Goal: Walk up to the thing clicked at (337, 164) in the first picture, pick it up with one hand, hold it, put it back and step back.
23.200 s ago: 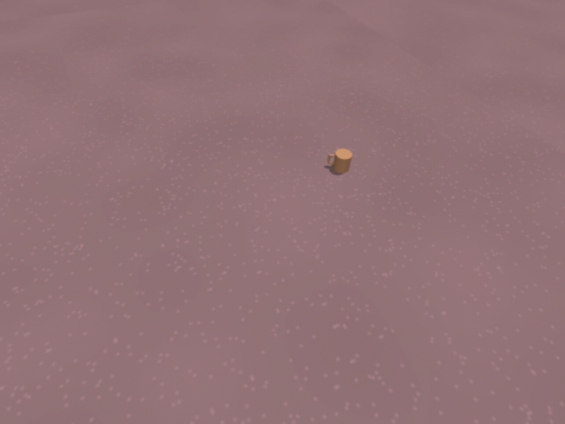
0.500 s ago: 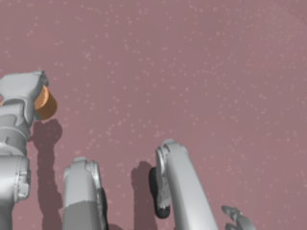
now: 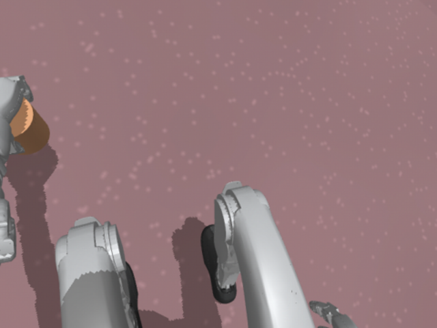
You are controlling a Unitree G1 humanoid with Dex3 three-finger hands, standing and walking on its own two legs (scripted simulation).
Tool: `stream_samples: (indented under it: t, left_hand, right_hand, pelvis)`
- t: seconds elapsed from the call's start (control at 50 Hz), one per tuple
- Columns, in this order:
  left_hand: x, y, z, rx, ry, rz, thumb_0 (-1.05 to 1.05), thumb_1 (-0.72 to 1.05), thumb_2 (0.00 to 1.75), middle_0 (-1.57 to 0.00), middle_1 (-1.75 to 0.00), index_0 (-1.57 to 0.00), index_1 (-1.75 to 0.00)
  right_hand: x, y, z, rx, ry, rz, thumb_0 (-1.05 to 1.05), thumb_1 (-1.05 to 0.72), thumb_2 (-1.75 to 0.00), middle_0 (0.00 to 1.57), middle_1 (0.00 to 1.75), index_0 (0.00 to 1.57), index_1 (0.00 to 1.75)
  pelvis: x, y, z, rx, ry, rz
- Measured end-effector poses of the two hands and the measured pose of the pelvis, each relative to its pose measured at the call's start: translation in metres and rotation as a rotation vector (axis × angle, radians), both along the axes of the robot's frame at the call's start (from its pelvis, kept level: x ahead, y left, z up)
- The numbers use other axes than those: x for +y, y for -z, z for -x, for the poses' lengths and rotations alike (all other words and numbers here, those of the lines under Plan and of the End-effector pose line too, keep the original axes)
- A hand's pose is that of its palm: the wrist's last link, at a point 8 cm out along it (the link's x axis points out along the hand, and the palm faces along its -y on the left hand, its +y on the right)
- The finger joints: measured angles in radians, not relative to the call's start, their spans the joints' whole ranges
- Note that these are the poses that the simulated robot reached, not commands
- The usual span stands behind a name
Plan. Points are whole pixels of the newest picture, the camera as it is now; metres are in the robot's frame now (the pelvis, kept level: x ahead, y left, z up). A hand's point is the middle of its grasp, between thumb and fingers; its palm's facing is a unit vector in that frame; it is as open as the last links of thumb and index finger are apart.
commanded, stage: crouch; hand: left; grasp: from above
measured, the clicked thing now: (4, 127) +0.51 +0.27 -0.21
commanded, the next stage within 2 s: lower in 0.36 s
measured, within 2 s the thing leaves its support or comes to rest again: rests again in 1.38 s
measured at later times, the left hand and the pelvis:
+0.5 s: hand (14, 123) +0.51 +0.25 -0.21, palm faces -0.48 -0.04 -0.88, open 11.1 cm; pelvis -0.01 +0.00 -0.03, yaw -2 degrees
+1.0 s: hand (25, 130) +0.52 +0.25 -0.26, palm faces -0.48 -0.05 -0.88, open 11.1 cm; pelvis +0.00 +0.00 -0.06, yaw -4 degrees
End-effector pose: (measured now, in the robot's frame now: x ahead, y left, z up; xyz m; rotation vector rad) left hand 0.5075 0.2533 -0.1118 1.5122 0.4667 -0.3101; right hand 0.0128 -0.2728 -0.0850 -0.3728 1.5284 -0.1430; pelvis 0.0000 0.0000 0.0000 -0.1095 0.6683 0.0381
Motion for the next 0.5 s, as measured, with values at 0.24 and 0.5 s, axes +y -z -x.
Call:
stream_samples:
  t: [0.24,0.5]
  left_hand:
    - [0.002,0.021,-0.007,-0.007,0.002,-0.002,0.00,-0.20,0.76,-0.53,-0.82,-0.53,-0.82]
    - [0.002,0.038,-0.013,0.002,0.006,-0.003,0.00,-0.21,0.76,-0.55,-0.80,-0.55,-0.81]
  right_hand:
    - [0.009,0.013,0.019,0.031,0.004,-0.004,0.00,-0.91,-0.90,0.21,0.30,0.20,0.30]
    - [0.008,0.017,0.021,0.045,-0.016,0.000,0.00,-0.91,-0.90,0.20,0.30,0.20,0.30]
  pelvis:
    - [0.001,0.020,0.005,-0.018,0.004,0.017]
    - [0.002,0.030,0.005,-0.028,0.010,0.029]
